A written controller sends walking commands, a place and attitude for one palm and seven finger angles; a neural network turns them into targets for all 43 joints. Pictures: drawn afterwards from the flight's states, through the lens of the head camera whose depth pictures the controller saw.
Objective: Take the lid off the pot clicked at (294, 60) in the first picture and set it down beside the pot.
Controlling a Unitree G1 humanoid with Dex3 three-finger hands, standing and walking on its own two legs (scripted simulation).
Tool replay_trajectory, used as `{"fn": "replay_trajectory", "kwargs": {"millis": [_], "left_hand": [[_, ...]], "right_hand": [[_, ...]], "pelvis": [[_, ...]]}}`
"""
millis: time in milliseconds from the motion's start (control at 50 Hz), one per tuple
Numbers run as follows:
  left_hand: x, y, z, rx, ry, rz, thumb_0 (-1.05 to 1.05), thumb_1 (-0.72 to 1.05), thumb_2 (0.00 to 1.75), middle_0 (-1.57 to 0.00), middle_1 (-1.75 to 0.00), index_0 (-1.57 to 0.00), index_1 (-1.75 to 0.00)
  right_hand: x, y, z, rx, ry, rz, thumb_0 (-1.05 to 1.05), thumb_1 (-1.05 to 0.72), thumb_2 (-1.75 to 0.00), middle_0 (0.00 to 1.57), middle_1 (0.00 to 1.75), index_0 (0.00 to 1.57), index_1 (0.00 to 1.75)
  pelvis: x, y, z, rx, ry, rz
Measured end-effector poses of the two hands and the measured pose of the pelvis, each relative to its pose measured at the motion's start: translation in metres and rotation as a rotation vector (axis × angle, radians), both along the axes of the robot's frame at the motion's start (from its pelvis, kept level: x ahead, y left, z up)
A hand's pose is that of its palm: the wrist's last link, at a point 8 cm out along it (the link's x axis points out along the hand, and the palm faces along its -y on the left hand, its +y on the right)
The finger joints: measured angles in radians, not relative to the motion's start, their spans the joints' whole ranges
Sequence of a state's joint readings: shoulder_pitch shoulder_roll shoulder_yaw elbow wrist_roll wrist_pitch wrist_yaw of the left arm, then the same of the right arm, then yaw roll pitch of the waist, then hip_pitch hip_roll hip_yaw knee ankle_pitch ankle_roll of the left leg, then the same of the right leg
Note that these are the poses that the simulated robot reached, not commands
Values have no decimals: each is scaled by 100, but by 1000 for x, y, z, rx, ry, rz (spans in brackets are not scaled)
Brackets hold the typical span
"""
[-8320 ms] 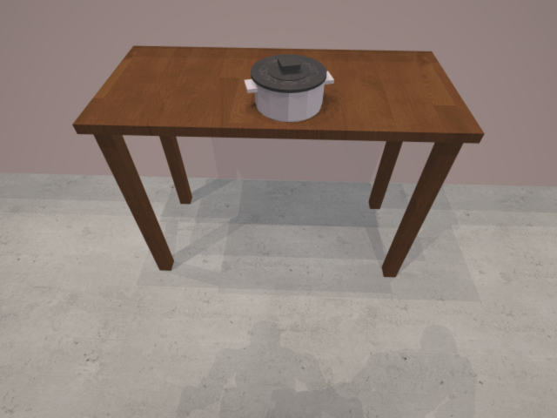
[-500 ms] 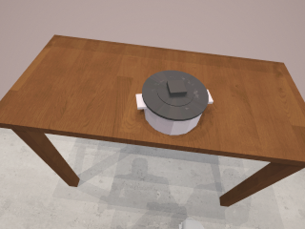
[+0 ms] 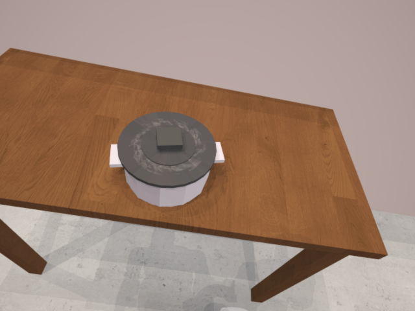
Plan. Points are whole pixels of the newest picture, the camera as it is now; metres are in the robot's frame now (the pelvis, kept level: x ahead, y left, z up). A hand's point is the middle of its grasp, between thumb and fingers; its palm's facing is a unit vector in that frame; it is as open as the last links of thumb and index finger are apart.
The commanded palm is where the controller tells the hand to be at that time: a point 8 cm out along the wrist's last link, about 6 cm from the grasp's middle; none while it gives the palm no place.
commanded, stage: shuffle to correct the standing spot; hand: left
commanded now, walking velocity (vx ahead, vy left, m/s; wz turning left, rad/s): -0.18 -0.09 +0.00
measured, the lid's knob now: (169, 138) +0.41 +0.12 +0.10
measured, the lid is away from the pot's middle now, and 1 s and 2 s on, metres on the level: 0.00 0.00 0.00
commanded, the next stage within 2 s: none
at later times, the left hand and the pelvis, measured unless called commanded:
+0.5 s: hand out of the picture +0.02 +0.08 -0.15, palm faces +0.01 -0.96 -0.28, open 7.4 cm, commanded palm none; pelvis -0.05 -0.11 +0.01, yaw -1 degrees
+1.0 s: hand out of the picture -0.15 +0.20 -0.18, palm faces +0.10 -0.96 -0.25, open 7.4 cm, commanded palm none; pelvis -0.14 -0.01 +0.01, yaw -1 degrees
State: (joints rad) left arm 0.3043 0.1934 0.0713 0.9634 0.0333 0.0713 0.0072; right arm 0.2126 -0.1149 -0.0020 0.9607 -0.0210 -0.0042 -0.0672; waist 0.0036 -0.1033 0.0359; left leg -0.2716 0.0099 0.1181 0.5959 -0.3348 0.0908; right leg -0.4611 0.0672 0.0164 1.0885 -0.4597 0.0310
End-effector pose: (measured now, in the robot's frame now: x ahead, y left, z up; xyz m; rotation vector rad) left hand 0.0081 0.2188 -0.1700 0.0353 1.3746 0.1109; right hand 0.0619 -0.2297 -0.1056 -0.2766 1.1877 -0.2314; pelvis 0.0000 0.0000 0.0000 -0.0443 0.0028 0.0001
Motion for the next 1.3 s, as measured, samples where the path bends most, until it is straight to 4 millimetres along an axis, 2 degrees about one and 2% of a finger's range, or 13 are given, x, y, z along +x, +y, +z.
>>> {"fn": "replay_trajectory", "kwargs": {"millis": [180,260,320,380,440,540,640,740,840,940,1040,1140,1300], "left_hand": [[22,-13,24,81,-28,-30,0,91,90,-20,-30,-20,-30],[29,-28,33,135,-51,-54,0,91,90,-20,-30,-20,-30],[30,-43,36,187,-95,-72,0,91,90,-20,-30,-20,-30],[23,-61,45,217,-107,-89,0,91,90,-20,-30,-20,-30],[13,-77,52,213,-119,-84,0,91,90,-20,-30,-20,-30],[-5,-98,54,180,-148,-57,0,90,90,-20,-30,-20,-30],[-34,-101,49,159,-165,-7,0,90,90,-20,-30,-20,-30],[-79,-82,42,157,-131,43,0,90,90,-21,-30,-21,-30],[-130,-42,30,158,-59,79,0,90,90,-21,-30,-21,-30],[-162,9,16,155,14,74,1,90,90,-20,-30,-20,-30],[-168,40,27,163,33,35,1,91,90,-20,-30,-20,-30],[-167,55,29,139,38,5,1,91,90,-20,-30,-20,-30],[-133,55,29,70,18,-45,1,91,90,-20,-30,-20,-30]], "right_hand": [[-36,-41,0,26,97,-47,0,-93,-90,21,30,21,30],[-54,-67,-15,63,131,-67,0,-92,-90,21,30,21,30],[-67,-92,-37,102,143,-86,0,-91,-90,21,30,21,30],[-76,-111,-48,121,158,-107,0,-91,-90,21,30,21,30],[-84,-121,-46,134,155,-117,0,-91,-90,20,30,20,30],[-97,-128,-37,146,148,-101,0,-91,-90,20,30,20,30],[-105,-128,-29,129,146,-53,0,-91,-90,20,30,20,30],[-104,-116,-21,107,111,6,1,-91,-90,20,30,20,30],[-103,-88,-11,87,44,53,0,-91,-90,20,30,20,30],[-132,-50,-6,50,1,38,0,-91,-90,20,30,20,30],[-175,-8,-6,77,62,-19,0,-91,-90,20,30,20,30],[-207,32,-14,113,109,-70,1,-92,-90,20,30,20,30],[-260,85,-18,152,227,-162,1,-91,-90,20,30,20,30]], "pelvis": [[-11,-35,13,-9,25,-6],[-20,-59,8,9,32,-5],[-26,-81,-4,46,33,-8],[-36,-93,-4,52,18,-14],[-44,-102,1,69,8,-19],[-59,-113,7,76,2,-15],[-78,-113,8,77,-2,3],[-100,-99,7,75,-5,21],[-122,-71,4,68,2,27],[-140,-33,-2,40,10,8],[-146,-3,8,26,18,-24],[-145,22,8,42,27,-40],[-135,53,11,34,22,-47]]}}
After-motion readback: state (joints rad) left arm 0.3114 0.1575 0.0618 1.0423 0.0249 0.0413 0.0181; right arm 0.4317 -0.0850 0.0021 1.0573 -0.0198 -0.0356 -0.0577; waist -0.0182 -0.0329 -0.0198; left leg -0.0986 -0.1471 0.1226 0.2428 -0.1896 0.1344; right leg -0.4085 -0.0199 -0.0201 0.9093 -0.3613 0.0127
